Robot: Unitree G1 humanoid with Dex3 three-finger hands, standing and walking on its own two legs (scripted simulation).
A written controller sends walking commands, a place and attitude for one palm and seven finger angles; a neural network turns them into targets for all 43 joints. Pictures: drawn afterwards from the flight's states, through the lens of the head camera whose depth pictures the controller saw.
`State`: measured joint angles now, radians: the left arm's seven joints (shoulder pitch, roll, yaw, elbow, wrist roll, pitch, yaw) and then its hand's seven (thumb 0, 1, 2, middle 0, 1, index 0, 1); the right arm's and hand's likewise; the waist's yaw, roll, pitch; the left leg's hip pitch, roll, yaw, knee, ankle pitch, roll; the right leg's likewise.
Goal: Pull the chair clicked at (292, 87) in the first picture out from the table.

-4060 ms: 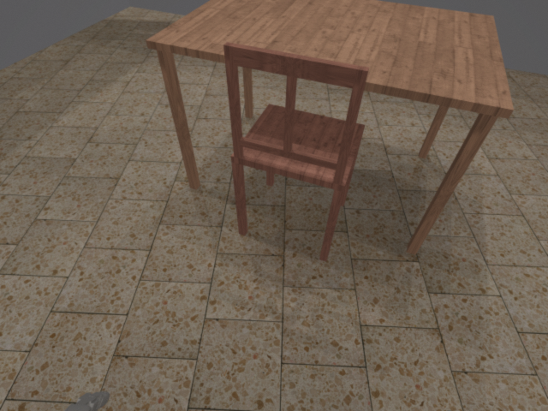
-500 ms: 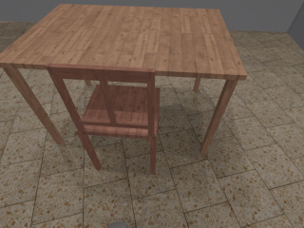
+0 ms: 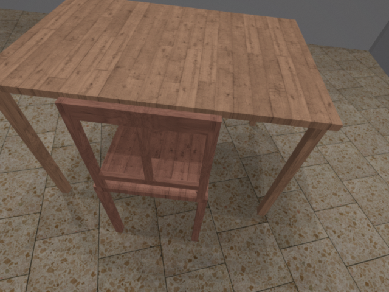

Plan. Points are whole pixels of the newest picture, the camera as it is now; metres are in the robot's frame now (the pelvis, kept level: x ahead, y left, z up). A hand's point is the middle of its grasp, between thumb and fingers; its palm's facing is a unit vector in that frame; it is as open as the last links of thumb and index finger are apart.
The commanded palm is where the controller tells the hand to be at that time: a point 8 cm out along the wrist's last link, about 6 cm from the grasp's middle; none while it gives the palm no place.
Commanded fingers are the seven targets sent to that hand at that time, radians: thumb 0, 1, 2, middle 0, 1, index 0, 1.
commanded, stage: come to a stop and stand still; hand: left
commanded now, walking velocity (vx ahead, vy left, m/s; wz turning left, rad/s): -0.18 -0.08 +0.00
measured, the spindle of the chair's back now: (145, 155) +0.48 +0.18 -0.09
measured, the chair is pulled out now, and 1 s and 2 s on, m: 0.00 0.00 0.00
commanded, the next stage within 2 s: look again from close up in 1.60 s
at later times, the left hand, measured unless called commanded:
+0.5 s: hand out of the picture +0.01 +0.13 -0.15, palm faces +0.09 -0.96 -0.28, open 7.4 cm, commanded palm none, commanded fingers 0.00 0.90 0.90 -0.20 -0.30 -0.20 -0.30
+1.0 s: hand out of the picture -0.08 +0.18 -0.18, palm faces +0.07 -0.99 -0.15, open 7.4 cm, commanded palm none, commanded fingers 0.00 0.90 0.90 -0.20 -0.30 -0.20 -0.30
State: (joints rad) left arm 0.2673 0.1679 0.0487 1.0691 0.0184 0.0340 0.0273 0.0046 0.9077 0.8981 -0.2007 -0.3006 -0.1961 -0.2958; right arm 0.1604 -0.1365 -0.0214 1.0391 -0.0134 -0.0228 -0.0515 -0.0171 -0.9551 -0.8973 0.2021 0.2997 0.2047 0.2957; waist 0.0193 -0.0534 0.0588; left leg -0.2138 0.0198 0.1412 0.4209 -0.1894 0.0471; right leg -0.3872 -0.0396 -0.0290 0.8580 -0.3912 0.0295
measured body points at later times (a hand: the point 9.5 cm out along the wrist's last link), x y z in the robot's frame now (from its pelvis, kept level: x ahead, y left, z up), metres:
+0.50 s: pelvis -0.04 -0.06 +0.00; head -0.03 -0.10 +0.45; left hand +0.00 +0.18 -0.13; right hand -0.02 -0.30 -0.17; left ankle -0.09 +0.10 -0.66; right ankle -0.01 -0.15 -0.74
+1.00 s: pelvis -0.06 +0.00 +0.01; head -0.06 +0.03 +0.46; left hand -0.08 +0.23 -0.17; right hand -0.10 -0.21 -0.14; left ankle -0.09 +0.11 -0.74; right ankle -0.06 -0.14 -0.67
